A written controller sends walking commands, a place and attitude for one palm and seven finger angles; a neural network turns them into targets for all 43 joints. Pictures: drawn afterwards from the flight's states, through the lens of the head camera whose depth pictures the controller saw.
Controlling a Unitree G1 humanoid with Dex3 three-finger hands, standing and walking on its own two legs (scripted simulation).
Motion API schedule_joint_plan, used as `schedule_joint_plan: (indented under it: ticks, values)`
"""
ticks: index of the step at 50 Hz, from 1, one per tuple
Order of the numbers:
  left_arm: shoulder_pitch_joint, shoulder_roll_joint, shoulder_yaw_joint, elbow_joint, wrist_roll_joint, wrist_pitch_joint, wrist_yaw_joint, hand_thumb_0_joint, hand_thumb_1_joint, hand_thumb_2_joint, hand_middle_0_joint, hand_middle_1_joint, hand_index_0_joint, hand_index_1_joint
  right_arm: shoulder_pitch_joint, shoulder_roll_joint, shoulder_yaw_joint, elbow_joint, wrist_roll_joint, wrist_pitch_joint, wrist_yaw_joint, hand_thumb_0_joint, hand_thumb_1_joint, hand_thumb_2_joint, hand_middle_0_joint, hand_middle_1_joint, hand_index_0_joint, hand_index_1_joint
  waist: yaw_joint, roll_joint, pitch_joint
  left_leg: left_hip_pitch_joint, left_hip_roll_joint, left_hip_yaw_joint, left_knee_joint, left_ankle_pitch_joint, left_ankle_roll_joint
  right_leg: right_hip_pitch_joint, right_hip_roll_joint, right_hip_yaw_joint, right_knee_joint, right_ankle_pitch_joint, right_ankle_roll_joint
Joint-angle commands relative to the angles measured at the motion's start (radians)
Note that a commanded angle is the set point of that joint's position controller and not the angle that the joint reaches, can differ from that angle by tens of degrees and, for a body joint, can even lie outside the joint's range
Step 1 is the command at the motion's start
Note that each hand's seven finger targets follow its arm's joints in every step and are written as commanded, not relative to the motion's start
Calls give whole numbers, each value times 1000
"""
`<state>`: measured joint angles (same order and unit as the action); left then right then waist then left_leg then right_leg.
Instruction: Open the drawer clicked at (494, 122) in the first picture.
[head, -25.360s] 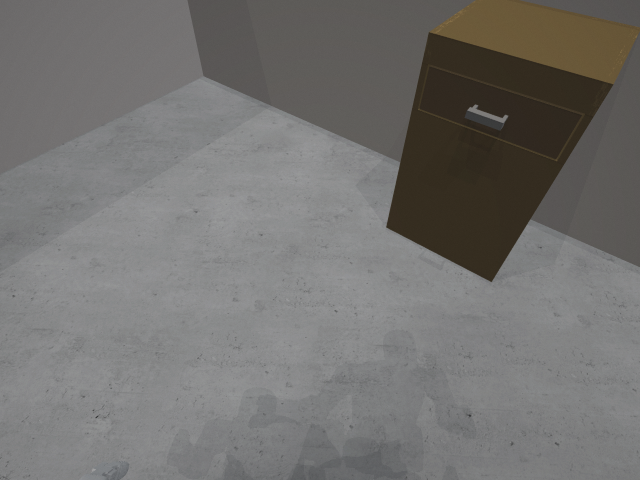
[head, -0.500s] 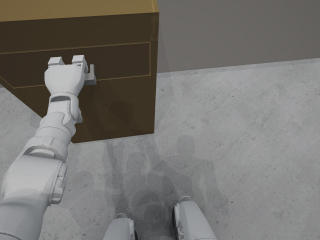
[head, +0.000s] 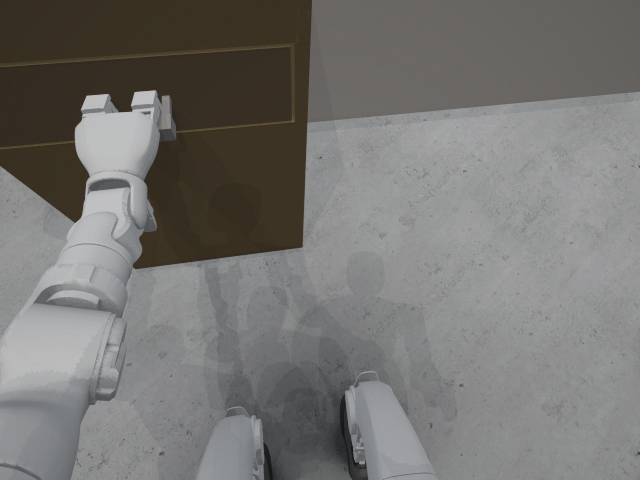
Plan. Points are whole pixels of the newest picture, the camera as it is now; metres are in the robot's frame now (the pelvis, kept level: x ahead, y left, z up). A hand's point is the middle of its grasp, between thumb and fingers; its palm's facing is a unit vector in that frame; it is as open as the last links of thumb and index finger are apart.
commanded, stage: lower the fingers behind the handle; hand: left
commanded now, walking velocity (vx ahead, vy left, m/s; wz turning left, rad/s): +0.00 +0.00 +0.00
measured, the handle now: (131, 118) +0.59 +0.19 +0.00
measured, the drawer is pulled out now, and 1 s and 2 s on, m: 0.00 0.00 0.08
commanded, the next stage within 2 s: close the thumb around the handle in 0.38 s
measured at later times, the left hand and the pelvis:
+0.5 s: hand (136, 166) +0.52 +0.19 -0.02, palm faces -0.03 +0.01 -1.00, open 13.9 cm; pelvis +0.00 +0.00 +0.00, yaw +0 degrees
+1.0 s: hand (137, 161) +0.53 +0.19 -0.02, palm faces -0.05 +0.01 -1.00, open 7.2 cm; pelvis +0.00 +0.00 +0.00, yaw +0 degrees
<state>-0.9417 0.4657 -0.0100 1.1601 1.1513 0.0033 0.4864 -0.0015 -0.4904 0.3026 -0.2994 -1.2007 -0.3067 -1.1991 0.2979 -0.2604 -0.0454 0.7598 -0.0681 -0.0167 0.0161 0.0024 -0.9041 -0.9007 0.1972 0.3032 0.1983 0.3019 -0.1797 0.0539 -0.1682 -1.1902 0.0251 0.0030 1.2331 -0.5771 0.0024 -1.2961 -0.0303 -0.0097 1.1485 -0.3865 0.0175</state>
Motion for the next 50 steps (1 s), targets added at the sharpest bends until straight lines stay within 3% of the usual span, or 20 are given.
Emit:
schedule_joint_plan:
  ticks: [1,2,4,5,7,9,13,15,17,20,24,29,33,35,37,42,43,44,46,50]
  values:
    - [-417,249,47,-166,-1,34,42,0,-500,300,-300,-1200,-300,-1200,192,-180,-52,-23,3,-9,-5,0,-900,-900,200,300,200,300,-15,68,-571,224,-38,-6,-142,389,25,454,50,-23,-84,271,-40]
    - [-433,226,28,-171,-1,40,39,0,-500,300,-300,-1200,-300,-1200,191,-177,-54,-23,3,-8,-2,0,-900,-900,200,300,200,300,-19,84,-590,249,-39,-9,-141,402,22,446,51,-26,-82,273,-42]
    - [-413,243,45,-169,-7,54,35,0,-500,300,-300,-1200,-300,-1200,195,-179,-53,-22,5,-4,-2,0,-900,-900,200,300,200,300,-11,76,-601,259,-36,-12,-147,412,22,464,51,-28,-84,283,-41]
    - [-407,205,15,-154,-9,59,31,0,-500,300,-300,-1200,-300,-1200,187,-174,-53,-26,6,-4,-6,0,-900,-900,200,300,200,300,-22,52,-577,248,-38,-10,-148,403,24,461,50,-29,-94,277,-38]
    - [-435,224,30,-187,-19,53,20,0,-500,300,-300,-1200,-300,-1200,193,-175,-52,-25,6,-3,-5,0,-900,-900,200,300,200,300,-18,65,-607,269,-38,-14,-150,415,23,476,52,-26,-91,292,-39]
    - [-412,224,30,-182,-20,49,10,0,-500,300,-300,-1200,-300,-1200,194,-175,-50,-26,7,-3,-6,0,-900,-900,200,300,200,300,-11,76,-592,269,-35,-14,-156,408,22,469,52,-29,-93,282,-40]
    - [-372,217,25,-157,-19,23,0,0,-500,300,-300,-1200,-300,-1200,185,-168,-46,-27,6,-7,-13,0,-900,-900,200,300,200,300,-15,17,-541,207,-39,-3,-151,371,32,492,48,-19,-102,277,-35]
    - [-361,242,40,-158,-20,11,1,0,-500,300,-300,-1200,-300,-1200,179,-171,-42,-27,5,-9,-14,0,-900,-900,200,300,200,300,-7,28,-518,182,-41,5,-149,347,33,493,47,-16,-102,262,-36]
    - [-362,246,53,-173,-22,-1,5,0,-500,300,-300,-1200,-300,-1200,185,-171,-47,-31,4,-9,-9,0,-900,-900,200,300,200,300,-2,32,-548,199,-43,1,-149,358,31,498,51,-15,-98,268,-39]
    - [-365,239,39,-152,-14,0,19,0,-500,300,-300,-1200,-300,-1200,182,-171,-44,-28,4,-12,-12,0,-900,-900,200,300,200,300,-11,31,-507,170,-43,3,-145,344,32,474,48,-18,-95,254,-37]
    - [-400,244,43,-155,-9,16,36,0,-500,300,-300,-1200,-300,-1200,193,-177,-51,-22,5,-8,-7,0,-900,-900,200,300,200,300,-16,51,-547,197,-41,-1,-140,364,28,460,50,-20,-89,259,-38]
    - [-427,239,32,-140,-12,51,31,0,-220,420,-320,-1230,-320,-1230,198,-179,-50,-21,7,-2,-6,0,-900,-900,200,300,200,300,-21,68,-577,225,-41,-6,-144,385,26,465,49,-25,-88,271,-39]
    - [-463,213,-2,-138,-11,59,13,0,4,516,-336,-1254,-336,-1254,192,-174,-45,-25,9,-4,-14,0,-900,-900,200,300,200,300,-41,60,-562,219,-40,-7,-144,369,30,458,48,-24,-94,261,-35]
    - [-426,245,26,-135,-13,54,2,0,116,564,-344,-1266,-344,-1266,191,-178,-43,-27,8,-1,-15,0,-900,-900,200,300,200,300,-24,48,-566,217,-40,-8,-145,379,29,474,48,-24,-91,272,-37]
    - [-433,206,3,-138,-16,45,-8,0,228,612,-352,-1278,-352,-1278,195,-172,-46,-31,10,-4,-14,0,-900,-900,200,300,200,300,-36,51,-559,230,-39,-10,-146,378,28,456,51,-25,-94,265,-38]
    - [-413,260,39,-140,-26,23,-17,0,508,732,-372,-1308,-372,-1308,196,-176,-39,-35,10,-7,-17,0,-900,-900,200,300,200,300,-24,27,-542,171,-41,-1,-140,338,33,487,50,-15,-90,252,-36]
    - [-397,240,22,-133,-20,17,-15,0,564,756,-376,-1314,-376,-1314,191,-172,-39,-38,9,-11,-20,0,-900,-900,200,300,200,300,-26,29,-526,158,-43,3,-138,332,35,483,48,-16,-93,251,-34]
    - [-378,268,47,-130,-21,18,-17,0,620,780,-380,-1320,-380,-1320,195,-178,-39,-37,12,-8,-16,0,-900,-900,200,300,200,300,-14,42,-526,166,-41,3,-140,329,32,470,51,-17,-91,241,-38]
    - [-404,253,31,-143,-15,14,-9,0,732,828,-388,-1332,-388,-1332,196,-175,-42,-39,12,-9,-19,0,-900,-900,200,300,200,300,-26,29,-532,163,-40,3,-138,322,34,467,50,-17,-93,233,-35]
    - [-390,235,27,-154,-11,16,5,0,900,900,-400,-1350,-400,-1350,196,-174,-44,-34,8,-8,-15,0,-900,-900,200,300,200,300,-16,59,-559,206,-38,-5,-138,375,28,454,50,-25,-82,263,-39]
